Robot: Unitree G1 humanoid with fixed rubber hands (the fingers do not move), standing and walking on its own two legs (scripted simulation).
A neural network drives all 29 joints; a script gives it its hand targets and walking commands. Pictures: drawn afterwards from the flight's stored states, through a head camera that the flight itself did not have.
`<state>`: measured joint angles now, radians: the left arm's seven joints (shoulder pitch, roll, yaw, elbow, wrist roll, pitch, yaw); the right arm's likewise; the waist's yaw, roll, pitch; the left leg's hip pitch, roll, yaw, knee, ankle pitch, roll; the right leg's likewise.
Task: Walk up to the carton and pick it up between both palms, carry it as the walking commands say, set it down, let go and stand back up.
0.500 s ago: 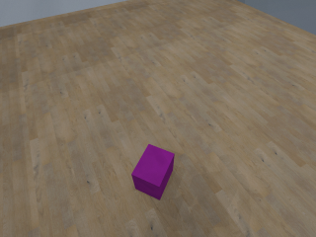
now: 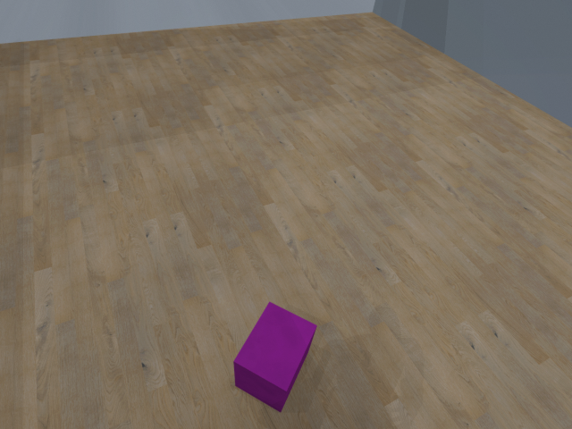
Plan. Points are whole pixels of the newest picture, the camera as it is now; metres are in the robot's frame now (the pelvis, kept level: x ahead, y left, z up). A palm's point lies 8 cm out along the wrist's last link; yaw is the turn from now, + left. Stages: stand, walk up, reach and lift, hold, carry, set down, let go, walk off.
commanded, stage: walk up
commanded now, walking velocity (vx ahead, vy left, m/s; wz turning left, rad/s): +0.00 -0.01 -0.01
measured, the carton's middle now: (275, 356) +0.49 -0.04 -0.67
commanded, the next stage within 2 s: none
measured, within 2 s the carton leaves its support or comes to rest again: neither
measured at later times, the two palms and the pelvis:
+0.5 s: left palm out of the picture +0.04 +0.18 -0.14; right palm out of the picture +0.01 -0.26 -0.15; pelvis +0.02 -0.04 +0.00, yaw +0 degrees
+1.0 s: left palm out of the picture -0.01 +0.31 -0.12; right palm out of the picture +0.09 -0.23 -0.14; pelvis +0.03 +0.04 +0.00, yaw -10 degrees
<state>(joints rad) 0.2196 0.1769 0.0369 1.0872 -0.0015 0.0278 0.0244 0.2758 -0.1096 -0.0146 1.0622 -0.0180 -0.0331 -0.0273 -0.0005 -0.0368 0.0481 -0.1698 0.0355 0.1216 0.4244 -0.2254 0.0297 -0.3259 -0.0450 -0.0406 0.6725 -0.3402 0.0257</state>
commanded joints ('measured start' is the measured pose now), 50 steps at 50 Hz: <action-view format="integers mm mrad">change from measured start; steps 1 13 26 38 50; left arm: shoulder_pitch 67 32 66 191 91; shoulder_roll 55 61 50 206 258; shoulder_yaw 6 13 2 94 117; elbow -18 -9 4 -23 -82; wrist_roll -2 -2 6 44 53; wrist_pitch -2 -46 -52 -10 -8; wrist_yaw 17 21 17 60 35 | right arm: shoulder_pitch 8 60 39 -44 -69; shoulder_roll -186 -107 -112 -138 -177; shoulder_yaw -43 -27 -25 -41 -51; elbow -32 55 94 -70 -208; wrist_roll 8 8 4 -42 6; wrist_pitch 5 28 35 77 74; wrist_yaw -15 -11 -11 33 50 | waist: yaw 20 -10 -10 21 -5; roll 156 22 19 -69 -229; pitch -50 -30 34 46 -57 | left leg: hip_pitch -34 13 23 -445 -72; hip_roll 204 99 100 76 7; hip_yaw -142 -83 -63 -186 -95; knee -63 -109 -105 591 116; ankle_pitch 387 138 48 -62 -13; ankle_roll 63 -43 -54 -97 -102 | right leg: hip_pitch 170 202 117 121 -82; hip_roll -16 -92 -79 -301 -181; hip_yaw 4 80 115 482 384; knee -255 -345 -436 -433 -390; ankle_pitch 255 416 172 -93 17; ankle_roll -14 -81 -83 -126 -114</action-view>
